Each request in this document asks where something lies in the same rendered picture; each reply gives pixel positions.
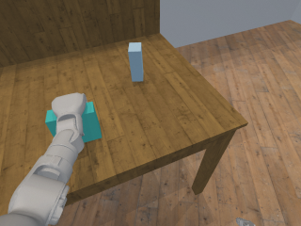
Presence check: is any robot left forearm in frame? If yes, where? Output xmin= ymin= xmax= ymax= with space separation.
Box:
xmin=8 ymin=111 xmax=85 ymax=213

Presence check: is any table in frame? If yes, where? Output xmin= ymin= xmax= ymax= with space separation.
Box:
xmin=0 ymin=0 xmax=248 ymax=216

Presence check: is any left robot upper arm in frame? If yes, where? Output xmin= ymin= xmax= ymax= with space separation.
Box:
xmin=0 ymin=173 xmax=70 ymax=226

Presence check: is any left robot hand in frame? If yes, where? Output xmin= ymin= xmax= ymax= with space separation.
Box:
xmin=51 ymin=92 xmax=87 ymax=137

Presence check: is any sponge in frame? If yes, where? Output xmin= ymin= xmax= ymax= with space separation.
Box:
xmin=45 ymin=102 xmax=102 ymax=143

